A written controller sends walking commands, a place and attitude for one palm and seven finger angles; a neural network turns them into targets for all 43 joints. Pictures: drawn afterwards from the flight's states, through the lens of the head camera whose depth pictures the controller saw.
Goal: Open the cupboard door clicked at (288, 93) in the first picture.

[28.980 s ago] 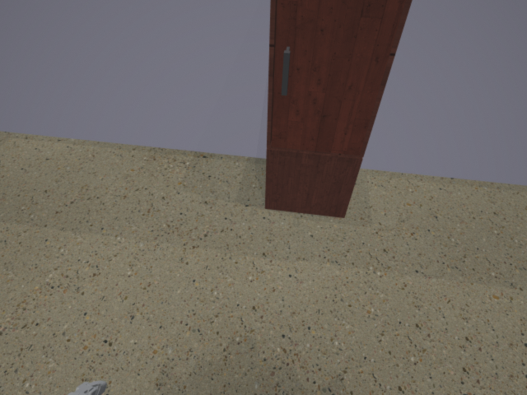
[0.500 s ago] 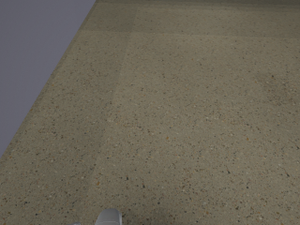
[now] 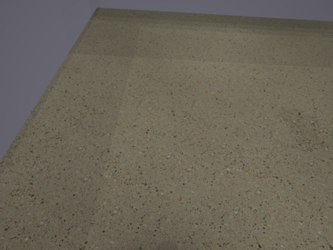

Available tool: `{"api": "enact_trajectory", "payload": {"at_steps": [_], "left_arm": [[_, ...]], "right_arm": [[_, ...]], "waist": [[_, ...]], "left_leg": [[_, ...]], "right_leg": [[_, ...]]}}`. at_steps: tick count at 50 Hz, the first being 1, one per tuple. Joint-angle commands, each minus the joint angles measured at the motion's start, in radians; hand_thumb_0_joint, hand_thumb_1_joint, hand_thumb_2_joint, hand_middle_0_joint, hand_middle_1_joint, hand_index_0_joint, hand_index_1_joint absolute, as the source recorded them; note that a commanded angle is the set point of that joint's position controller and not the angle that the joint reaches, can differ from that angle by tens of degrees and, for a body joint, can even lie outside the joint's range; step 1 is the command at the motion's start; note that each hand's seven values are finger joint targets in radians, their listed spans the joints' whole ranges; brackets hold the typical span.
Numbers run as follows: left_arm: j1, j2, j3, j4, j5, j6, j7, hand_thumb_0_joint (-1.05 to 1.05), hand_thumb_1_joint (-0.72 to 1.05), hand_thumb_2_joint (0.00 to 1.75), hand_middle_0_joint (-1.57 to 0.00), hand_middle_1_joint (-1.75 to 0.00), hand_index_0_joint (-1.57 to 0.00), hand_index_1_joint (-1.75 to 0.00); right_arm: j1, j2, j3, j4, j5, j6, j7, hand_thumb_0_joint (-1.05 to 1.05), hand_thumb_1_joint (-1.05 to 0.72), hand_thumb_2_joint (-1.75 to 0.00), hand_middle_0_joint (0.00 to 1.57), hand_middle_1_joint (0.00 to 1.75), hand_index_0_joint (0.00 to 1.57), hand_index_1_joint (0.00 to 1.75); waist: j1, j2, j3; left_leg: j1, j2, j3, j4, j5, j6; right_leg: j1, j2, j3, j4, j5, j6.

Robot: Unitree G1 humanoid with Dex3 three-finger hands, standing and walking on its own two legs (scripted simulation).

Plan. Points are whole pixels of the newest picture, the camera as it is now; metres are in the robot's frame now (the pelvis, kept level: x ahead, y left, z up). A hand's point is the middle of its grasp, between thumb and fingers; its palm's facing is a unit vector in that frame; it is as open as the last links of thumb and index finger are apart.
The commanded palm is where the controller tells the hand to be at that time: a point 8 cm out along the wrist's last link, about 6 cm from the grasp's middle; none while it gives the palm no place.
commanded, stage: turn to face it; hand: left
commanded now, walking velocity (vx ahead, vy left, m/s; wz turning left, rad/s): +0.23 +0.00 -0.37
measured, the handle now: out of the picture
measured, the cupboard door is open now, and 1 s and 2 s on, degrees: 47 47 47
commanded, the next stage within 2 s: none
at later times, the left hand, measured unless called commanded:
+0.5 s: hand (130, 195) +0.29 +0.13 -0.15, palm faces +0.15 -0.97 -0.20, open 7.3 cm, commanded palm none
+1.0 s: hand (95, 219) +0.21 +0.22 -0.16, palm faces +0.47 -0.84 -0.26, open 7.4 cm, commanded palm none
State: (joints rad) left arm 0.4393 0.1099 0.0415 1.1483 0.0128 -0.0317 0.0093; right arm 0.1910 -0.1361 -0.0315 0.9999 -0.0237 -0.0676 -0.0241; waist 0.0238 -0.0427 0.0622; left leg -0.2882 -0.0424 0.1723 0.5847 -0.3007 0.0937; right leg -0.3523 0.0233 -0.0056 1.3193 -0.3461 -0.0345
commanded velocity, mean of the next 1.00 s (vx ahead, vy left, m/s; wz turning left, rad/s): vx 0.00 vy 0.00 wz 0.57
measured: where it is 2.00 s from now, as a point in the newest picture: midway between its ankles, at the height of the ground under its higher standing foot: (179, 237)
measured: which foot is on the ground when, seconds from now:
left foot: down 0.00-0.34, up 0.36-0.72, down 0.74-1.00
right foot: up 0.00-0.30, down 0.32-0.74, up 0.76-1.00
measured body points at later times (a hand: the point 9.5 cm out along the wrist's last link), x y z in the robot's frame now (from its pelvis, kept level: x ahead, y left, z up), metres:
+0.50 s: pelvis +0.19 -0.05 +0.01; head +0.24 -0.05 +0.46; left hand +0.28 +0.18 -0.13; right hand +0.19 -0.28 -0.15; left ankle +0.11 +0.07 -0.62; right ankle +0.23 -0.13 -0.72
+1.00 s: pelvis +0.24 -0.02 +0.01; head +0.29 +0.03 +0.46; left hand +0.19 +0.27 -0.14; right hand +0.43 -0.20 -0.12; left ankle +0.23 +0.09 -0.72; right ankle +0.28 -0.18 -0.64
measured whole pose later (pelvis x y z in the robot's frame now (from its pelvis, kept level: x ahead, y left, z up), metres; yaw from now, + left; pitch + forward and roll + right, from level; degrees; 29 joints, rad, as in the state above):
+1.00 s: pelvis +0.24 -0.02 +0.01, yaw +27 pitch +3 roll -1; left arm 0.16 0.27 0.09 0.91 0.02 0.05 0.01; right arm 0.17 -0.21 -0.04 0.90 -0.02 0.02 0.00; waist 0.00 -0.02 0.09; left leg -0.35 -0.01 0.03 0.51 -0.20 0.04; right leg -0.54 -0.09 0.00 1.14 -0.37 0.11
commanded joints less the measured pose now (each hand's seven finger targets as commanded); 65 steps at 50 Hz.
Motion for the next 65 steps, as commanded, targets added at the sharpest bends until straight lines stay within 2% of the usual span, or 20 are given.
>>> {"api": "enact_trajectory", "payload": {"at_steps": [1, 6, 14, 15, 16, 17, 19, 24, 35, 36, 37, 38, 39, 42, 46, 53, 57, 58, 60, 65], "left_arm": [[0.005, 0.028, 0.016, -0.084, 0.020, -0.005, -0.014, 0.00, 0.90, 0.90, -0.20, -0.30, -0.20, -0.30], [-0.106, 0.026, 0.011, -0.125, 0.013, 0.001, -0.017, 0.00, 0.90, 0.90, -0.20, -0.30, -0.20, -0.30], [-0.191, 0.136, 0.015, -0.175, 0.004, -0.013, -0.004, 0.00, 0.90, 0.90, -0.20, -0.30, -0.20, -0.30], [-0.119, 0.169, 0.025, -0.161, 0.003, -0.020, 0.001, 0.00, 0.90, 0.90, -0.20, -0.30, -0.20, -0.30], [-0.028, 0.247, 0.044, -0.142, 0.010, -0.033, 0.012, 0.00, 0.90, 0.90, -0.20, -0.30, -0.20, -0.30], [0.056, 0.317, 0.061, -0.123, 0.005, -0.035, 0.017, 0.00, 0.90, 0.90, -0.20, -0.30, -0.20, -0.30], [-0.057, 0.257, 0.044, -0.166, 0.000, -0.018, 0.032, 0.00, 0.90, 0.90, -0.20, -0.30, -0.20, -0.30], [-0.267, 0.184, 0.028, -0.236, 0.006, -0.008, 0.032, 0.00, 0.90, 0.90, -0.20, -0.30, -0.20, -0.30], [-0.262, 0.269, 0.071, -0.269, 0.015, 0.015, 0.011, 0.00, 0.90, 0.90, -0.20, -0.30, -0.20, -0.30], [-0.264, 0.254, 0.068, -0.277, 0.010, 0.021, 0.009, 0.00, 0.90, 0.90, -0.20, -0.30, -0.20, -0.30], [-0.275, 0.188, 0.053, -0.322, -0.004, 0.027, -0.001, 0.00, 0.90, 0.90, -0.20, -0.30, -0.20, -0.30], [-0.342, 0.194, 0.042, -0.367, 0.007, 0.039, 0.006, 0.00, 0.90, 0.90, -0.20, -0.30, -0.20, -0.30], [-0.344, 0.206, 0.044, -0.377, 0.009, 0.041, 0.006, 0.00, 0.90, 0.90, -0.20, -0.30, -0.20, -0.30], [-0.315, 0.217, 0.056, -0.316, 0.016, 0.050, -0.001, 0.00, 0.90, 0.90, -0.20, -0.30, -0.20, -0.30], [-0.249, 0.208, 0.054, -0.288, 0.011, 0.052, -0.005, 0.00, 0.90, 0.90, -0.20, -0.30, -0.20, -0.30], [-0.325, 0.196, 0.039, -0.330, -0.001, 0.052, 0.004, 0.00, 0.90, 0.90, -0.20, -0.30, -0.20, -0.30], [-0.218, 0.202, 0.042, -0.305, -0.009, 0.043, 0.008, 0.00, 0.90, 0.90, -0.20, -0.30, -0.20, -0.30], [-0.163, 0.224, 0.049, -0.292, -0.007, 0.035, 0.012, 0.00, 0.90, 0.90, -0.20, -0.30, -0.20, -0.30], [-0.143, 0.383, 0.076, -0.302, 0.019, 0.028, 0.027, 0.00, 0.90, 0.90, -0.20, -0.30, -0.20, -0.30], [-0.314, 0.236, 0.036, -0.339, 0.004, 0.018, 0.027, 0.00, 0.90, 0.90, -0.20, -0.30, -0.20, -0.30]], "right_arm": [[0.182, -0.075, -0.008, 0.041, 0.004, -0.034, -0.015, 0.00, -0.90, -0.90, 0.20, 0.30, 0.20, 0.30], [0.240, -0.091, 0.006, 0.070, 0.014, -0.027, -0.013, 0.00, -0.90, -0.90, 0.20, 0.30, 0.20, 0.30], [0.283, -0.161, -0.016, 0.093, 0.016, 0.019, -0.014, 0.00, -0.90, -0.90, 0.20, 0.30, 0.20, 0.30], [0.261, -0.160, -0.020, 0.082, 0.022, 0.021, -0.012, 0.00, -0.90, -0.90, 0.20, 0.30, 0.20, 0.30], [0.274, -0.130, -0.022, 0.064, 0.034, 0.021, -0.007, 0.00, -0.90, -0.90, 0.20, 0.30, 0.20, 0.30], [0.309, -0.098, -0.024, 0.048, 0.041, 0.023, -0.009, 0.00, -0.90, -0.90, 0.20, 0.30, 0.20, 0.30], [0.232, -0.093, -0.023, 0.030, 0.034, 0.046, -0.007, 0.00, -0.90, -0.90, 0.20, 0.30, 0.20, 0.30], [0.193, -0.043, -0.025, 0.016, 0.012, 0.112, 0.026, 0.00, -0.90, -0.90, 0.20, 0.30, 0.20, 0.30], [0.040, -0.147, -0.053, -0.118, 0.002, 0.101, 0.051, 0.00, -0.90, -0.90, 0.20, 0.30, 0.20, 0.30], [0.118, -0.203, -0.068, -0.108, -0.001, 0.093, 0.053, 0.00, -0.90, -0.90, 0.20, 0.30, 0.20, 0.30], [0.179, -0.336, -0.098, -0.111, -0.010, 0.079, 0.045, 0.00, -0.90, -0.90, 0.20, 0.30, 0.20, 0.30], [0.215, -0.385, -0.100, -0.102, -0.002, 0.085, 0.030, 0.00, -0.90, -0.90, 0.20, 0.30, 0.20, 0.30], [0.169, -0.384, -0.096, -0.115, -0.004, 0.086, 0.024, 0.00, -0.90, -0.90, 0.20, 0.30, 0.20, 0.30], [0.016, -0.306, -0.071, -0.167, -0.001, 0.075, 0.006, 0.00, -0.90, -0.90, 0.20, 0.30, 0.20, 0.30], [0.010, -0.291, -0.067, -0.170, 0.006, 0.060, 0.006, 0.00, -0.90, -0.90, 0.20, 0.30, 0.20, 0.30], [0.044, -0.298, -0.082, -0.142, -0.003, 0.078, 0.015, 0.00, -0.90, -0.90, 0.20, 0.30, 0.20, 0.30], [-0.035, -0.294, -0.092, -0.160, 0.002, 0.094, 0.017, 0.00, -0.90, -0.90, 0.20, 0.30, 0.20, 0.30], [-0.055, -0.275, -0.090, -0.169, 0.009, 0.096, 0.019, 0.00, -0.90, -0.90, 0.20, 0.30, 0.20, 0.30], [-0.065, -0.172, -0.077, -0.200, 0.018, 0.094, 0.029, 0.00, -0.90, -0.90, 0.20, 0.30, 0.20, 0.30], [-0.024, -0.180, -0.077, -0.122, 0.004, 0.129, 0.052, 0.00, -0.90, -0.90, 0.20, 0.30, 0.20, 0.30]], "waist": [[0.006, 0.065, 0.019], [0.007, 0.158, 0.053], [0.008, 0.192, -0.052], [0.048, 0.157, -0.104], [0.079, -0.021, -0.204], [0.089, -0.201, -0.341], [0.063, -0.201, -0.263], [-0.070, -0.101, -0.076], [-0.069, -0.058, -0.077], [-0.113, 0.092, -0.135], [-0.141, 0.452, -0.161], [-0.154, 0.373, -0.206], [-0.120, 0.250, -0.187], [-0.061, 0.265, -0.125], [-0.029, 0.138, -0.179], [-0.061, 0.188, -0.153], [-0.012, 0.212, -0.144], [0.019, 0.159, -0.161], [0.047, -0.342, -0.131], [-0.061, -0.145, -0.036]], "left_leg": [[0.089, 0.318, -0.204, -0.346, 0.475, 0.035], [0.032, 0.216, -0.073, -0.325, 0.841, -0.011], [0.179, 0.238, -0.194, -0.060, 0.960, -0.015], [0.116, 0.219, -0.192, 0.051, 0.859, -0.039], [-0.096, 0.134, -0.142, 0.283, 0.537, -0.081], [-0.232, 0.002, -0.102, 0.609, -0.349, -0.123], [-0.301, 0.092, -0.202, 0.790, -0.303, -0.123], [-0.207, 0.139, -0.143, 0.638, -0.111, -0.149], [-0.014, 0.089, -0.020, 0.055, 0.014, -0.129], [0.136, 0.123, -0.102, -0.083, 0.175, -0.107], [0.255, 0.418, -0.541, -0.189, 0.605, 0.047], [0.262, 0.521, -0.651, -0.209, 0.758, 0.144], [0.220, 0.514, -0.569, -0.214, 0.576, 0.162], [0.104, 0.342, -0.438, -0.231, 0.431, 0.059], [0.165, 0.274, -0.365, -0.227, 0.464, 0.044], [0.140, 0.276, -0.462, -0.212, 0.414, 0.077], [-0.029, 0.222, -0.491, -0.157, 0.327, 0.038], [-0.120, 0.178, -0.473, -0.102, 0.231, -0.001], [-0.394, -0.053, -0.193, 0.354, -0.320, -0.140], [-0.326, 0.071, -0.197, 0.685, -0.094, -0.162]], "right_leg": [[-0.218, -0.100, 0.040, 0.010, 0.097, 0.031], [-0.150, -0.104, -0.071, -0.356, 0.227, 0.052], [0.081, -0.031, -0.120, -0.730, 0.247, 0.044], [0.230, -0.069, -0.092, -0.790, 0.412, 0.036], [0.503, -0.258, 0.072, -0.764, 0.878, -0.037], [0.664, -0.557, 0.294, -0.790, 1.294, -0.176], [0.517, -0.516, 0.210, -0.862, 1.053, -0.189], [0.102, -0.379, -0.110, -0.982, 0.598, -0.052], [0.132, -0.400, -0.230, -0.747, 0.438, -0.011], [0.051, -0.360, -0.247, -0.559, 0.331, 0.034], [-0.222, -0.182, -0.251, -0.279, -0.263, 0.130], [-0.287, -0.132, -0.081, -0.129, -0.375, 0.125], [-0.283, -0.156, -0.022, -0.086, -0.306, 0.110], [-0.291, -0.142, 0.023, -0.048, -0.086, 0.132], [-0.246, -0.117, 0.014, -0.127, 0.006, 0.146], [-0.145, -0.074, 0.004, -0.430, -0.094, 0.142], [0.114, -0.024, -0.028, -0.725, 0.006, 0.117], [0.252, -0.047, -0.015, -0.880, 0.105, 0.110], [0.338, -0.512, 0.424, -1.088, 0.162, -0.060], [0.162, -0.332, 0.031, -0.980, 0.412, -0.048]]}}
